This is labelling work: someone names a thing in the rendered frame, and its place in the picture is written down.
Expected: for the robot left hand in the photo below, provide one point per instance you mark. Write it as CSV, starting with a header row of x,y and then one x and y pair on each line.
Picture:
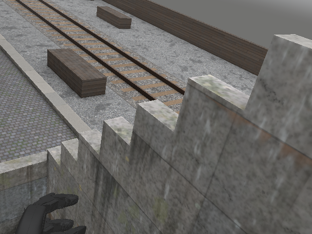
x,y
34,221

